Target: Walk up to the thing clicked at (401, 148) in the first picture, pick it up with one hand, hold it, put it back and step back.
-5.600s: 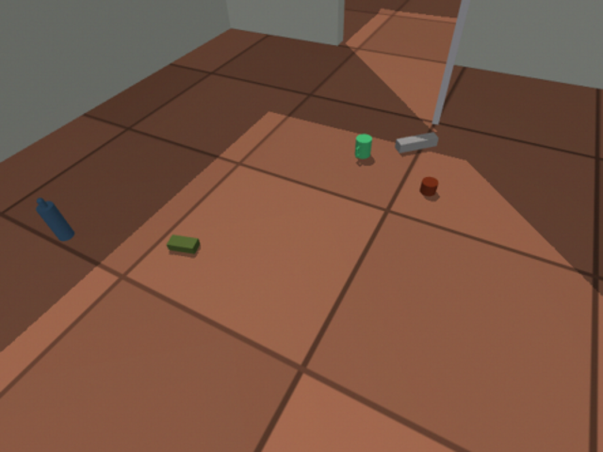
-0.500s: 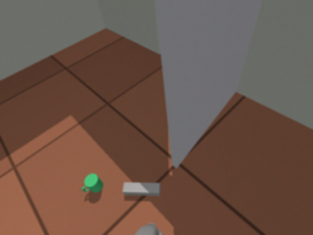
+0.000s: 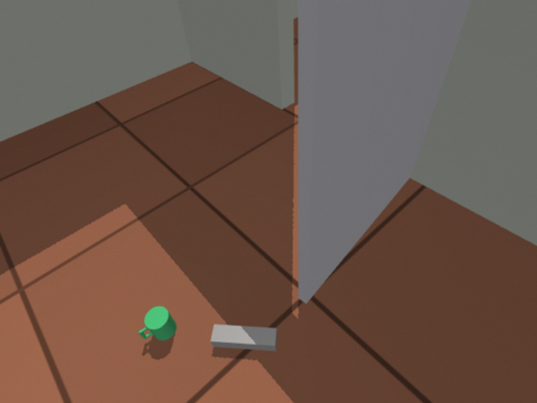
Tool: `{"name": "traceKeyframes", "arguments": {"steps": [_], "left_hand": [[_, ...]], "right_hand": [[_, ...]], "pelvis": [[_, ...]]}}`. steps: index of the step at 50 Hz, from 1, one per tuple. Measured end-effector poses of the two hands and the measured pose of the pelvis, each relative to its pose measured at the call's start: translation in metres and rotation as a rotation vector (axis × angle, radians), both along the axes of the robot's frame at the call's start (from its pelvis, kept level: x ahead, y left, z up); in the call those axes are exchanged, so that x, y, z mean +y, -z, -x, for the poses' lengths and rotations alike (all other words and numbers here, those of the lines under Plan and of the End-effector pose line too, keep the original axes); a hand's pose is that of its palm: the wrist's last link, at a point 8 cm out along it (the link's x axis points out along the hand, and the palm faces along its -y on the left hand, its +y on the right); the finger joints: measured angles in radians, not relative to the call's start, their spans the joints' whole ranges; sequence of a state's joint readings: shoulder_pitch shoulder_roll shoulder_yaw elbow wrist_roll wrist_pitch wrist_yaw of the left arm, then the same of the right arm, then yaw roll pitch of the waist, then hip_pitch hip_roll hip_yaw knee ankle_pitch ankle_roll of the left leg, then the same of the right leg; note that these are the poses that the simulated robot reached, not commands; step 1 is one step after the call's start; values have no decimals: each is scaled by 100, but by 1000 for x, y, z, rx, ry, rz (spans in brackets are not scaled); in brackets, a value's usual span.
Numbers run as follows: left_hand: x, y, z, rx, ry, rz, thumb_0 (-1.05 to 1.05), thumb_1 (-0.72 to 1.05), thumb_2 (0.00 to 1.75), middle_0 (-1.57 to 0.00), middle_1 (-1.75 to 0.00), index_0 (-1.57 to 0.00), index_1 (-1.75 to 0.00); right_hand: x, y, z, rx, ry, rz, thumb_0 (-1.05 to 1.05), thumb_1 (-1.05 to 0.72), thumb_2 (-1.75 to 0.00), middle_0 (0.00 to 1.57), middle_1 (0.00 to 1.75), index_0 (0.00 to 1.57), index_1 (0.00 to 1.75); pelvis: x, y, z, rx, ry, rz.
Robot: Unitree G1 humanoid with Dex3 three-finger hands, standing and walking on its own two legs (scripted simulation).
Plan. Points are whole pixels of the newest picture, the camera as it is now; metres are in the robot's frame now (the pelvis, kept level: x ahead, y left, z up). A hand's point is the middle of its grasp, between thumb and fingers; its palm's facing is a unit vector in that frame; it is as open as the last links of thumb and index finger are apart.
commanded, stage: walk up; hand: left
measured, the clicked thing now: (244, 337) +0.50 +0.18 -0.72
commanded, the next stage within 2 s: stand in 1.62 s
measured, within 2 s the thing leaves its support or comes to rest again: neither
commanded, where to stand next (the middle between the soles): +0.09 +0.03 m, yaw -4 degrees
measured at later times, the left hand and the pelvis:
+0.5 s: hand out of the picture +0.11 +0.29 -0.14, palm faces -0.06 -0.93 -0.35, open 7.4 cm; pelvis +0.01 +0.04 +0.02, yaw -2 degrees
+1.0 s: hand out of the picture +0.13 +0.27 -0.12, palm faces -0.08 -0.94 -0.34, open 7.4 cm; pelvis +0.03 +0.02 +0.03, yaw -4 degrees
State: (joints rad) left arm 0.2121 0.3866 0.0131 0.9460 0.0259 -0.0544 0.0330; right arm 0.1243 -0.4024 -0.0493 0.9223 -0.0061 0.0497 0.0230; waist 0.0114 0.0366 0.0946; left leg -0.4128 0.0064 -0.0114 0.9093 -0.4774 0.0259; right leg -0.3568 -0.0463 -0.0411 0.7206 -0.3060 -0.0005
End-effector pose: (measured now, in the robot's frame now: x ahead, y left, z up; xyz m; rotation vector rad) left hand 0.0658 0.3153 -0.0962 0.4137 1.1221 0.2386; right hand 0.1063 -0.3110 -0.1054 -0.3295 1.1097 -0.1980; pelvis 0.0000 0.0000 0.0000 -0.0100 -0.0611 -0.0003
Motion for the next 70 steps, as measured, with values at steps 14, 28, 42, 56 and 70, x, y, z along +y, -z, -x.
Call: {"name": "traceKeyframes", "arguments": {"steps": [14, 28, 42, 56, 70], "left_hand": [[42, 8, -7, 85, -12, 41, 1, 90, 90, -21, -30, -20, -30], [15, 2, -43, 45, 20, 99, 1, 90, 90, -21, -30, -20, -30], [-2, -7, -55, 66, 29, 99, 1, 90, 90, -21, -30, -20, -30], [-6, -9, -63, 78, 46, 101, 1, 90, 90, -21, -30, -20, -30], [-7, -10, -76, 67, 67, 102, 1, 90, 90, -21, -30, -20, -30]], "right_hand": [[35, -6, 74, 182, 75, 23, 1, -90, -89, 20, 30, 21, 30], [38, -13, 22, 67, 67, 1, 1, -90, -89, 21, 30, 21, 30], [22, -24, -5, 26, 74, 1, 0, -90, -89, 20, 30, 21, 30], [23, -18, 31, 108, 129, -16, 1, -90, -90, 20, 30, 21, 30], [28, -16, 44, 119, 159, -22, 1, -90, -89, 20, 30, 21, 30]], "pelvis": [[35, -10, -6, 33, 18, -5], [32, -19, -18, 16, 37, -2], [22, -28, -24, 25, 52, -14], [21, -31, -27, 22, 69, -15], [24, -31, -30, 18, 85, -16]]}}
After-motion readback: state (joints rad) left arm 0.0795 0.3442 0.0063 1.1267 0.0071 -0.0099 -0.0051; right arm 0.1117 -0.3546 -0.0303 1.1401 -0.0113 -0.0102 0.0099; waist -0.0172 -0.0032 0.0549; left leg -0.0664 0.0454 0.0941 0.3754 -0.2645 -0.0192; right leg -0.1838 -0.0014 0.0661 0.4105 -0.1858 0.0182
